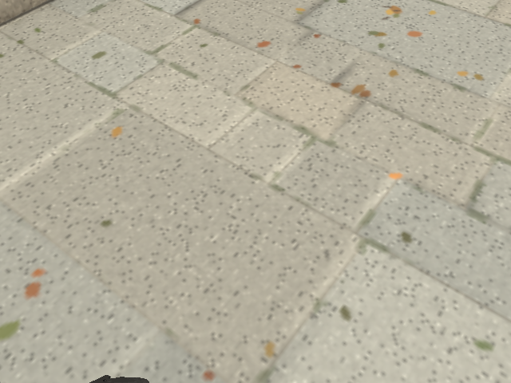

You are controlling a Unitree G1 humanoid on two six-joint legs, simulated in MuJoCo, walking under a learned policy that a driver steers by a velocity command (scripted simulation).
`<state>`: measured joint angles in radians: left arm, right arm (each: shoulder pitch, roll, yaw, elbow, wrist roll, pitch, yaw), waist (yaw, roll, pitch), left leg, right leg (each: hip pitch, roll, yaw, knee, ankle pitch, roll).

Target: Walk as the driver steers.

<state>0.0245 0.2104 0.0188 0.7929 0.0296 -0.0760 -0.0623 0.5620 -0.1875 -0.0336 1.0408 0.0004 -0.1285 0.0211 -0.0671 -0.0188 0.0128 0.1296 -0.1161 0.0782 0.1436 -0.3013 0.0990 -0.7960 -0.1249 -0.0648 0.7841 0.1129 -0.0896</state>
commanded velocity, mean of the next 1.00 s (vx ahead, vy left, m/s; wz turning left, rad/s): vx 0.24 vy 0.00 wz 0.00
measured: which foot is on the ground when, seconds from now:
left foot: down 0.00-0.14, up 0.16-0.54, down 0.56-1.00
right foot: up 0.00-0.12, down 0.14-1.00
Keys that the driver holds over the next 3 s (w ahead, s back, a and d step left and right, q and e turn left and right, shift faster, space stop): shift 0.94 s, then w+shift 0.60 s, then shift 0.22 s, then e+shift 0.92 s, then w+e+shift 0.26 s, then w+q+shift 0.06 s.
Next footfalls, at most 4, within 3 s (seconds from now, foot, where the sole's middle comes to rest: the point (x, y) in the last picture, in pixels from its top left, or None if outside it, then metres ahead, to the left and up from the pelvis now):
0.14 right None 0.36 -0.08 -0.77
0.56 left None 0.49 0.14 -0.77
1.30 left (172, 342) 0.61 0.22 -0.77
1.78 right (237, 214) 1.03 0.03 -0.77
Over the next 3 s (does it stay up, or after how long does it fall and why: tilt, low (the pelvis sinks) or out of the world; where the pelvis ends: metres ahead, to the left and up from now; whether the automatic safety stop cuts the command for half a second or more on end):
stays up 1.00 0.03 0.02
